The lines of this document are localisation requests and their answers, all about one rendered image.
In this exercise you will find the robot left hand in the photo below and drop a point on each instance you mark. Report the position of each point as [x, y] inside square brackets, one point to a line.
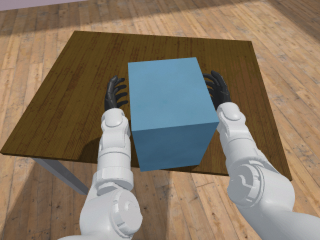
[110, 100]

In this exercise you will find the robot right forearm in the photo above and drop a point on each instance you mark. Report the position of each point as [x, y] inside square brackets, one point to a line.
[237, 143]

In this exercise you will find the left robot upper arm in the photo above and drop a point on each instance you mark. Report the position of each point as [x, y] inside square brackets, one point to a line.
[112, 216]

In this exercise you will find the robot left forearm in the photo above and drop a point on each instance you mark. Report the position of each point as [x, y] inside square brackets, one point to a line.
[114, 156]

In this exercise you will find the table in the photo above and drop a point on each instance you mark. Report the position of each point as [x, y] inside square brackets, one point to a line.
[63, 120]

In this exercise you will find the robot right hand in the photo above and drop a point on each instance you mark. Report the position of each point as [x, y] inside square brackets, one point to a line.
[220, 93]

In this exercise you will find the right robot upper arm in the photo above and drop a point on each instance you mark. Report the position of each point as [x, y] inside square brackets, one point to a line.
[266, 199]

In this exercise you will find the carton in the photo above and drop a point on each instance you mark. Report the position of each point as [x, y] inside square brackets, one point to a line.
[173, 118]

